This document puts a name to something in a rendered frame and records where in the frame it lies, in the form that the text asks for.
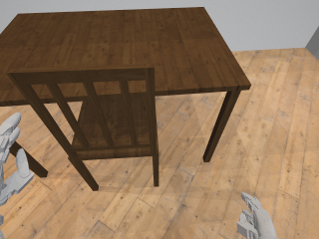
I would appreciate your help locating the chair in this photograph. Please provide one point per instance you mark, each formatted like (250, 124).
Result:
(105, 129)

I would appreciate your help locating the right robot hand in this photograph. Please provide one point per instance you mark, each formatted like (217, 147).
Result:
(252, 226)

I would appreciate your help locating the left robot hand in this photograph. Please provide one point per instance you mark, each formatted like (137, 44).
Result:
(9, 132)

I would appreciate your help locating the table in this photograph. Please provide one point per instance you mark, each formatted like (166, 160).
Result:
(189, 54)

